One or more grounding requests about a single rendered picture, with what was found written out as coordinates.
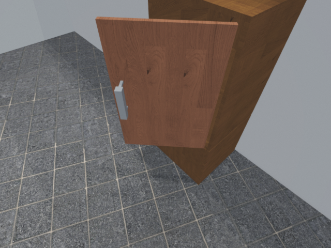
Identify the handle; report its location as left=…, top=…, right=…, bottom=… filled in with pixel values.
left=114, top=81, right=128, bottom=120

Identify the cupboard door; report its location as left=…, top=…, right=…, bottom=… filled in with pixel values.
left=95, top=17, right=238, bottom=148

